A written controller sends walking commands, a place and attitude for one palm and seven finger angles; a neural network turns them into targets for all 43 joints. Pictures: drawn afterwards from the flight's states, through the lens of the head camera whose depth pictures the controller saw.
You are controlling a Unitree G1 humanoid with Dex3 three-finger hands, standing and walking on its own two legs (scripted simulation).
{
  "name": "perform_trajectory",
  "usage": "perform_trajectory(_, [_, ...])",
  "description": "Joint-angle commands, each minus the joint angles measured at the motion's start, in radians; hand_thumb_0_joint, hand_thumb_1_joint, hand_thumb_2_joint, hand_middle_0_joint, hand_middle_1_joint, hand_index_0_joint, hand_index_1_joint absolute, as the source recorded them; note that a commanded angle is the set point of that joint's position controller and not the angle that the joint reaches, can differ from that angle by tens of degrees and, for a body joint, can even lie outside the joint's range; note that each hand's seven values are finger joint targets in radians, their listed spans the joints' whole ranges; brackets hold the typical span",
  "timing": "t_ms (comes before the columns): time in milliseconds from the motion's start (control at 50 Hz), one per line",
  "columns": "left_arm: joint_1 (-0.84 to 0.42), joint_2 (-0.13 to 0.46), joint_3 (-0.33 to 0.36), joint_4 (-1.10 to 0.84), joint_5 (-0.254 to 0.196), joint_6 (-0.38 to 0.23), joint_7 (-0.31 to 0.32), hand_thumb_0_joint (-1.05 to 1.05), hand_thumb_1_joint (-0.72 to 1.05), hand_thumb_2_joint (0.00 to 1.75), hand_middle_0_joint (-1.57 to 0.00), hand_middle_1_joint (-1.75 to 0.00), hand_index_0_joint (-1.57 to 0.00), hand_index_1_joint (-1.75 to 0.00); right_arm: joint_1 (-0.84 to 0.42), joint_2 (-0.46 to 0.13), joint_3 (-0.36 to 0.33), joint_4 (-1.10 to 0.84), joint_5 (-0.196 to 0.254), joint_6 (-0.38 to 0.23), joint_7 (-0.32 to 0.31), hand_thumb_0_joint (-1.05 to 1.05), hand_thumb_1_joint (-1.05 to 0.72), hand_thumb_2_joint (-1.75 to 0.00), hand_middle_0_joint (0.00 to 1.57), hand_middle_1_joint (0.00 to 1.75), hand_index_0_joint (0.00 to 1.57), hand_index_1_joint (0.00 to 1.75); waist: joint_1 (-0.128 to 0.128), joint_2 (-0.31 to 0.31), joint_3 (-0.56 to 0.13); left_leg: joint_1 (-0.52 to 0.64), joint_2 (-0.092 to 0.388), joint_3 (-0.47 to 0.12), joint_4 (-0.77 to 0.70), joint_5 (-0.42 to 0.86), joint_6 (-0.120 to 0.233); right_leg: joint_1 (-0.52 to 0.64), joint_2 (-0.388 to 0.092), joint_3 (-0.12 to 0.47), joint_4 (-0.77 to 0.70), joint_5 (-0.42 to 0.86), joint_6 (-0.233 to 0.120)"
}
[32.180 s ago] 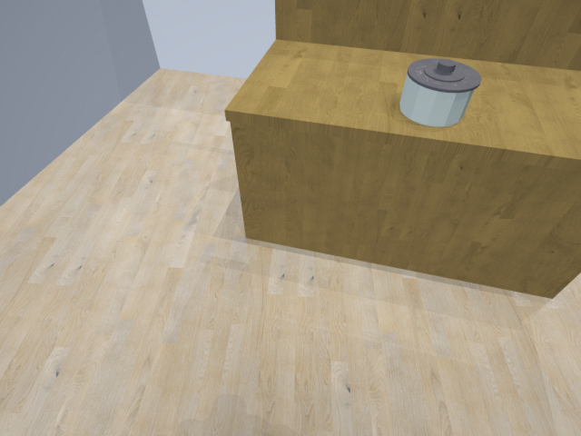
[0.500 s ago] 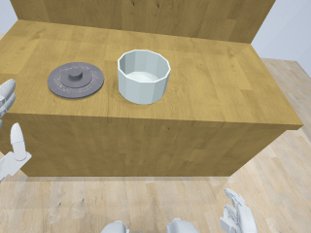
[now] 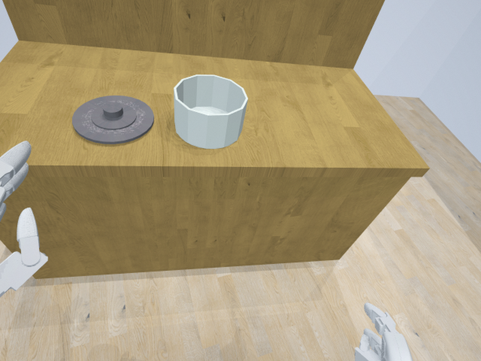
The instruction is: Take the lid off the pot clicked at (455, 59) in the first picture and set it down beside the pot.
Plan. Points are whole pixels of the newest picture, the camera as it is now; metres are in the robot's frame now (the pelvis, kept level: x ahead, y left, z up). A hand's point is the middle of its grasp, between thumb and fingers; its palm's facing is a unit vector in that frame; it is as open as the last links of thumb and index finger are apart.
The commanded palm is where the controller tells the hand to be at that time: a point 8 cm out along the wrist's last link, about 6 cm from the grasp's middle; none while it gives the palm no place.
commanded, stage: stop stepping back and stand still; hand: left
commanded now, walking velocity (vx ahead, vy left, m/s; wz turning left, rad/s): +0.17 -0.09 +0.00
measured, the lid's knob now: (113, 109) +0.72 +0.36 -0.03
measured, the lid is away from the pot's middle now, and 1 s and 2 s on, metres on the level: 0.26 0.26 0.26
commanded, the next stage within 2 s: let the arm hang, fingers relaxed in 1.72 s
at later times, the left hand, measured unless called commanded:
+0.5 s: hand out of the picture +0.14 +0.27 +0.19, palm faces +0.33 -0.85 -0.40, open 7.5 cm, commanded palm +0.09 +0.32 +0.20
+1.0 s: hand out of the picture -0.03 +0.22 -0.16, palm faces +0.09 -0.98 -0.15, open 7.0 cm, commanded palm none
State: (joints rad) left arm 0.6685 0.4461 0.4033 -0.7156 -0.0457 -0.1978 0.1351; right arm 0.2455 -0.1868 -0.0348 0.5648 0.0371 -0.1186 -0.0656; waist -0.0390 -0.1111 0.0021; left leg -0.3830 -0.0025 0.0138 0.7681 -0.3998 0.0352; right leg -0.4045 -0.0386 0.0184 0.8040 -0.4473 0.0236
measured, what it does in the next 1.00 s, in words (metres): steps on the spot: right foot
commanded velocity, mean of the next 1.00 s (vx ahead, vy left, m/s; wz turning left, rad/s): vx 0.05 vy -0.03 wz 0.00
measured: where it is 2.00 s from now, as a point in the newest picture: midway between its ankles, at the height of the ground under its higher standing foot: outside the picture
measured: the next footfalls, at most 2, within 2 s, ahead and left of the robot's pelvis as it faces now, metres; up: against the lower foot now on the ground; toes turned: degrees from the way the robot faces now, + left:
right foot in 0.14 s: +0.02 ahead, -0.08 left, +0.00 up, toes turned +1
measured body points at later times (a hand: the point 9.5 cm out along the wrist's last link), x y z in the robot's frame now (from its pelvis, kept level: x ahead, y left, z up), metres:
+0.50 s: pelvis -0.04 +0.04 +0.02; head -0.04 +0.08 +0.47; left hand +0.12 +0.32 +0.21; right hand +0.11 -0.19 -0.04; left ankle -0.04 +0.12 -0.71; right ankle -0.02 -0.09 -0.69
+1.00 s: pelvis -0.02 +0.04 +0.02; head +0.01 +0.08 +0.47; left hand -0.04 +0.27 -0.15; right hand +0.02 -0.21 -0.10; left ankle -0.03 +0.12 -0.71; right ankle -0.02 -0.08 -0.71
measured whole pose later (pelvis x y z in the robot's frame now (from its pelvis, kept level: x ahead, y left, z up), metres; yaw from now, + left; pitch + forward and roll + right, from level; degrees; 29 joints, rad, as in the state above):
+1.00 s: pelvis -0.02 +0.04 +0.02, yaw +4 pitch +0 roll -1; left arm 0.34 0.23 0.01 0.93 0.01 0.05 0.02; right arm 0.33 -0.17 -0.01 0.92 -0.01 0.01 -0.03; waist 0.01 -0.07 0.07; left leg -0.26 -0.04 -0.03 0.56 -0.31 0.05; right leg -0.23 0.00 -0.07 0.50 -0.27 -0.01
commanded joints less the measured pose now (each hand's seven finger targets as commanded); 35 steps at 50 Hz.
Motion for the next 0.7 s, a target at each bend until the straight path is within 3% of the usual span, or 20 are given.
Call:
perform_trajectory(0, [-0.051, 0.181, 0.150, -0.287, 0.006, -0.078, 0.023, 0.00, 0.90, 0.90, -0.20, -0.30, -0.20, -0.30, -0.080, -0.134, -0.031, -0.142, -0.023, -0.105, 0.017, 0.00, -0.90, -0.90, 0.20, 0.30, 0.20, 0.30, 0.017, 0.487, -0.052, 0.060, 0.233, -0.323, -0.436, 0.309, 0.088, 0.009, 0.052, -0.010, 0.060, -0.056, -0.015])
perform_trajectory(20, [-0.068, 0.163, 0.136, -0.254, 0.014, -0.073, 0.022, 0.00, 0.90, 0.90, -0.20, -0.30, -0.20, -0.30, -0.070, -0.141, -0.030, -0.137, -0.019, -0.105, 0.026, 0.00, -0.90, -0.90, 0.20, 0.30, 0.20, 0.30, 0.017, 0.471, -0.031, 0.015, 0.222, -0.269, -0.411, 0.294, 0.091, 0.060, 0.046, -0.008, 0.003, -0.009, -0.022])
perform_trajectory(80, [-0.031, 0.133, 0.112, -0.062, 0.007, -0.055, 0.006, 0.00, 0.90, 0.90, -0.20, -0.30, -0.20, -0.30, -0.057, -0.157, -0.031, -0.137, -0.004, -0.075, 0.038, 0.00, -0.90, -0.90, 0.20, 0.30, 0.20, 0.30, 0.025, 0.237, -0.060, -0.067, 0.154, -0.172, -0.307, 0.062, 0.049, 0.278, 0.061, -0.062, -0.271, 0.188, -0.026])
perform_trajectory(120, [-0.032, 0.124, 0.090, 0.009, -0.001, -0.057, -0.011, 0.00, 0.90, 0.90, -0.20, -0.30, -0.20, -0.30, -0.067, -0.155, -0.035, -0.148, -0.001, -0.046, 0.037, 0.00, -0.90, -0.90, 0.20, 0.30, 0.20, 0.30, 0.015, 0.083, -0.055, -0.100, 0.078, -0.105, -0.229, -0.142, 0.029, 0.298, 0.031, -0.042, -0.368, 0.122, -0.057])
perform_trajectory(160, [-0.072, 0.137, 0.093, 0.050, -0.009, -0.054, -0.022, 0.00, 0.90, 0.90, -0.20, -0.30, -0.20, -0.30, -0.092, -0.156, -0.040, -0.158, -0.013, -0.019, 0.029, 0.00, -0.90, -0.90, 0.20, 0.30, 0.20, 0.30, 0.013, -0.053, 0.010, -0.136, -0.015, -0.013, 0.085, -0.157, 0.003, 0.125, -0.116, 0.183, -0.503, -0.146, -0.154])
perform_trajectory(180, [-0.081, 0.120, 0.071, 0.056, -0.018, -0.048, -0.027, 0.00, 0.90, 0.90, -0.20, -0.30, -0.20, -0.30, -0.072, -0.153, -0.054, -0.140, -0.001, -0.007, 0.025, 0.00, -0.90, -0.90, 0.20, 0.30, 0.20, 0.30, 0.014, -0.206, 0.012, -0.088, -0.039, 0.007, 0.292, -0.119, -0.010, 0.001, -0.220, 0.323, -0.603, -0.313, -0.208])
perform_trajectory(220, [-0.121, 0.113, 0.052, 0.022, -0.018, -0.039, -0.026, 0.00, 0.90, 0.90, -0.20, -0.30, -0.20, -0.30, -0.103, -0.148, -0.035, -0.145, -0.001, 0.004, 0.025, 0.00, -0.90, -0.90, 0.20, 0.30, 0.20, 0.30, 0.003, -0.190, 0.032, -0.051, 0.014, -0.074, 0.424, -0.079, 0.001, -0.109, -0.251, 0.339, -0.592, -0.205, -0.241])
perform_trajectory(280, [-0.132, 0.123, 0.043, -0.079, 0.003, -0.037, -0.007, 0.00, 0.90, 0.90, -0.20, -0.30, -0.20, -0.30, -0.110, -0.116, 0.000, -0.138, -0.018, 0.001, 0.008, 0.00, -0.90, -0.90, 0.20, 0.30, 0.20, 0.30, -0.008, 0.016, 0.039, 0.110, 0.063, -0.030, -0.074, -0.045, 0.023, -0.126, -0.170, 0.132, -0.437, -0.157, -0.158])
perform_trajectory(300, [-0.186, 0.127, 0.036, -0.174, 0.005, -0.051, 0.000, 0.00, 0.90, 0.90, -0.20, -0.30, -0.20, -0.30, -0.141, -0.120, 0.008, -0.148, -0.019, -0.017, -0.006, 0.00, -0.90, -0.90, 0.20, 0.30, 0.20, 0.30, -0.005, 0.171, 0.049, 0.148, 0.050, -0.015, -0.294, -0.029, 0.020, -0.111, -0.108, 0.051, -0.329, -0.154, -0.121])
perform_trajectory(340, [-0.135, 0.131, 0.045, -0.268, 0.017, -0.080, 0.026, 0.00, 0.90, 0.90, -0.20, -0.30, -0.20, -0.30, -0.116, -0.141, 0.003, -0.161, -0.029, -0.065, -0.004, 0.00, -0.90, -0.90, 0.20, 0.30, 0.20, 0.30, 0.024, 0.607, 0.037, 0.158, 0.278, -0.450, -0.590, -0.154, 0.073, -0.162, 0.088, -0.045, 0.110, -0.092, -0.049])
perform_trajectory(360, [-0.126, 0.165, 0.060, -0.300, 0.023, -0.075, 0.030, 0.00, 0.90, 0.90, -0.20, -0.30, -0.20, -0.30, -0.114, -0.118, 0.003, -0.152, -0.024, -0.081, 0.004, 0.00, -0.90, -0.90, 0.20, 0.30, 0.20, 0.30, 0.027, 0.490, 0.004, 0.129, 0.281, -0.413, -0.560, -0.007, 0.125, -0.107, 0.081, 0.017, 0.173, -0.061, -0.048])
perform_trajectory(380, [-0.096, 0.163, 0.074, -0.267, 0.015, -0.065, 0.025, 0.00, 0.90, 0.90, -0.20, -0.30, -0.20, -0.30, -0.095, -0.112, -0.003, -0.129, -0.020, -0.099, 0.014, 0.00, -0.90, -0.90, 0.20, 0.30, 0.20, 0.30, 0.038, 0.378, -0.029, 0.159, 0.245, -0.341, -0.515, 0.112, 0.117, -0.068, 0.060, 0.007, 0.117, -0.037, -0.036])
perform_trajectory(400, [-0.094, 0.196, 0.102, -0.316, 0.008, -0.058, 0.026, 0.00, 0.90, 0.90, -0.20, -0.30, -0.20, -0.30, -0.105, -0.123, -0.007, -0.137, -0.023, -0.111, 0.021, 0.00, -0.90, -0.90, 0.20, 0.30, 0.20, 0.30, 0.045, 0.385, -0.052, 0.139, 0.250, -0.348, -0.506, 0.175, 0.116, -0.016, 0.049, 0.002, 0.070, -0.041, -0.026])
perform_trajectory(460, [-0.027, 0.148, 0.086, -0.209, 0.011, -0.037, 0.030, 0.00, 0.90, 0.90, -0.20, -0.30, -0.20, -0.30, -0.094, -0.126, 0.005, -0.105, -0.017, -0.107, 0.035, 0.00, -0.90, -0.90, 0.20, 0.30, 0.20, 0.30, 0.046, 0.297, -0.031, 0.103, 0.203, -0.200, -0.400, 0.442, 0.069, 0.173, 0.053, -0.042, -0.242, 0.104, -0.019])
perform_trajectory(500, [0.007, 0.117, 0.072, -0.087, 0.012, -0.041, 0.021, 0.00, 0.90, 0.90, -0.20, -0.30, -0.20, -0.30, -0.095, -0.139, 0.000, -0.109, -0.013, -0.093, 0.036, 0.00, -0.90, -0.90, 0.20, 0.30, 0.20, 0.30, 0.039, 0.223, -0.025, 0.033, 0.148, -0.143, -0.377, 0.322, 0.035, 0.300, 0.056, -0.044, -0.384, 0.248, -0.022])
perform_trajectory(540, [-0.031, 0.106, 0.072, -0.021, 0.003, -0.059, 0.009, 0.00, 0.90, 0.90, -0.20, -0.30, -0.20, -0.30, -0.097, -0.150, -0.013, -0.112, -0.018, -0.082, 0.026, 0.00, -0.90, -0.90, 0.20, 0.30, 0.20, 0.30, 0.023, 0.159, -0.012, 0.012, 0.099, -0.111, -0.368, 0.147, 0.015, 0.308, 0.005, 0.039, -0.411, 0.292, -0.052])
perform_trajectory(560, [-0.169, -0.061, -0.287, 0.759, 0.104, 0.089, -0.104, 0.00, 0.90, 0.90, -0.20, -0.30, -0.20, -0.30, -0.087, -0.299, -0.087, 0.118, -0.025, -0.109, 0.083, 0.00, -0.90, -0.90, 0.20, 0.30, 0.20, 0.30, -0.015, 0.116, 0.003, -0.038, 0.093, -0.103, -0.175, 0.254, 0.001, 0.159, -0.140, -0.009, -0.282, 0.472, -0.088])
perform_trajectory(580, [-0.188, -0.074, -0.268, 0.797, 0.108, 0.163, -0.125, 0.00, 0.90, 0.90, -0.20, -0.30, -0.20, -0.30, -0.017, -0.203, -0.081, 0.126, -0.027, -0.046, 0.093, 0.00, -0.90, -0.90, 0.20, 0.30, 0.20, 0.30, -0.020, 0.103, -0.060, 0.046, 0.093, -0.092, -0.198, 0.184, -0.015, 0.088, -0.140, -0.005, -0.280, 0.310, -0.090])
perform_trajectory(620, [-0.228, -0.139, -0.307, 0.835, 0.095, 0.191, -0.124, 0.00, 0.90, 0.90, -0.20, -0.30, -0.20, -0.30, -0.003, -0.182, -0.063, 0.109, -0.040, 0.011, 0.078, 0.00, -0.90, -0.90, 0.20, 0.30, 0.20, 0.30, -0.003, 0.020, -0.071, 0.015, 0.136, -0.195, -0.264, 0.142, 0.025, 0.065, -0.054, -0.043, -0.244, 0.096, -0.070])
perform_trajectory(680, [-0.320, -0.116, -0.311, 0.995, 0.092, 0.194, -0.124, 0.00, 0.90, 0.90, -0.20, -0.30, -0.20, -0.30, -0.015, -0.168, -0.044, 0.104, -0.055, 0.056, 0.071, 0.00, -0.90, -0.90, 0.20, 0.30, 0.20, 0.30, 0.020, -0.173, -0.063, -0.038, 0.080, -0.203, -0.219, 0.165, 0.045, 0.146, -0.074, 0.020, -0.289, 0.133, -0.093])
